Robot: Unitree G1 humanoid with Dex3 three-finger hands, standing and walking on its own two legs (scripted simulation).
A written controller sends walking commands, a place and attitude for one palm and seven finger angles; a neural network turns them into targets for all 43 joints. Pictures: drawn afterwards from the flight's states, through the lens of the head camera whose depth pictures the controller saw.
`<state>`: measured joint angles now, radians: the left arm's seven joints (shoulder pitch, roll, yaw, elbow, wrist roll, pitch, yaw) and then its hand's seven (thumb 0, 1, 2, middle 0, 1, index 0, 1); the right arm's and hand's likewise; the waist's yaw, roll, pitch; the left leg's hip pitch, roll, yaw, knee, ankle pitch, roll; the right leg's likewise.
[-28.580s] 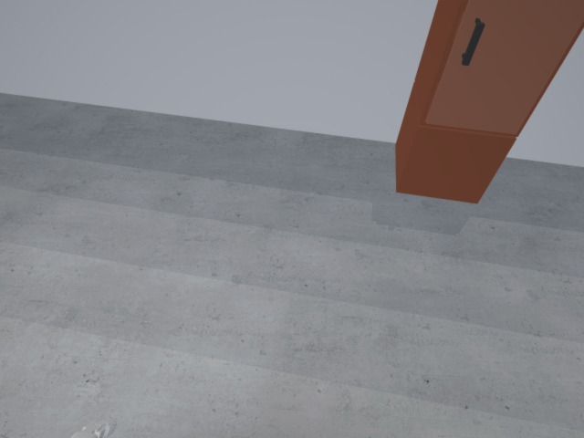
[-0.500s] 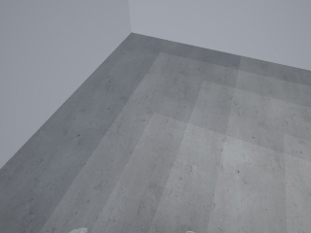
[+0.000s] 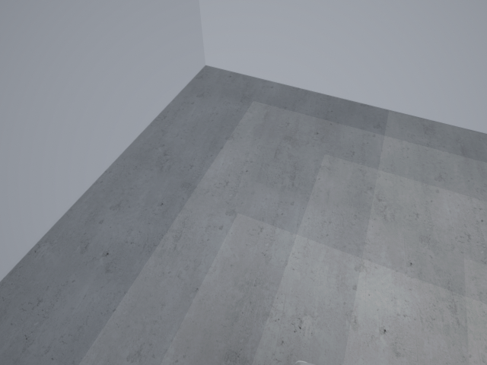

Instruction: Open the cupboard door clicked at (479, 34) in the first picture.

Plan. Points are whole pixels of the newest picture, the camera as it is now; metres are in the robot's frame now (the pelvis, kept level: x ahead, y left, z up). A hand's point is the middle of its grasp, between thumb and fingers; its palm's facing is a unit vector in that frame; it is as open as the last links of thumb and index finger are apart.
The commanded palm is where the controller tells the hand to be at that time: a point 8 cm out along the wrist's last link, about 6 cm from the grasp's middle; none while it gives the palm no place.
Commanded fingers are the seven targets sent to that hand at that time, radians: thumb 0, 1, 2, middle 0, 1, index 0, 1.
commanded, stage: turn to face it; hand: left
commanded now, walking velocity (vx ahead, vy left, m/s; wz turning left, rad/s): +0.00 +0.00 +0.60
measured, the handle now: out of the picture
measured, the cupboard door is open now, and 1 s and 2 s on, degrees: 51 51 51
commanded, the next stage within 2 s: none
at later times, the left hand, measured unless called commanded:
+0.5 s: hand (156, 319) +0.22 +0.19 -0.16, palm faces +0.27 -0.93 -0.24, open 7.4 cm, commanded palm none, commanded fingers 0.00 0.90 0.90 -0.20 -0.30 -0.20 -0.30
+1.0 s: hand (169, 364) +0.15 +0.15 -0.18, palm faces +0.57 -0.78 -0.26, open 7.4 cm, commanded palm none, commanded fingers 0.00 0.90 0.90 -0.20 -0.30 -0.20 -0.30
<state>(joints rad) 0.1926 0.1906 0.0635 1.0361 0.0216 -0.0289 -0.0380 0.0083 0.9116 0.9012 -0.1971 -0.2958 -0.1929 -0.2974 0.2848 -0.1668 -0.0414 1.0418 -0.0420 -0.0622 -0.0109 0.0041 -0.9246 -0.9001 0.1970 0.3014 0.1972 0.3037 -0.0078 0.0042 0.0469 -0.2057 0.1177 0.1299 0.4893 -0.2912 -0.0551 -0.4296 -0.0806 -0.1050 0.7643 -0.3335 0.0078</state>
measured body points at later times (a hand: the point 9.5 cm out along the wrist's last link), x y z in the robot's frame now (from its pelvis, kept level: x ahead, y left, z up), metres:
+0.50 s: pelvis +0.16 -0.04 -0.01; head +0.21 -0.02 +0.44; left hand +0.21 +0.24 -0.15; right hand +0.28 -0.26 -0.15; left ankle +0.15 +0.11 -0.74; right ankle +0.18 -0.17 -0.70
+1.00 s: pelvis +0.22 -0.07 -0.01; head +0.26 -0.02 +0.44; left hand +0.12 +0.19 -0.16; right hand +0.46 -0.21 -0.13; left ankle +0.17 +0.05 -0.74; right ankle +0.26 -0.20 -0.67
